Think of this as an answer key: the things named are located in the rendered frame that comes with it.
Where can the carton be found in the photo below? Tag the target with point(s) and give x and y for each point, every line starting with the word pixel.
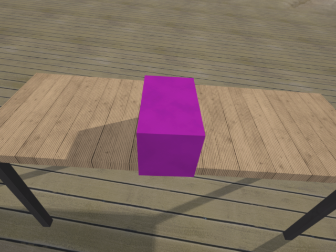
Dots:
pixel 170 133

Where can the table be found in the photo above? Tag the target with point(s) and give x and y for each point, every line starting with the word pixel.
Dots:
pixel 79 121

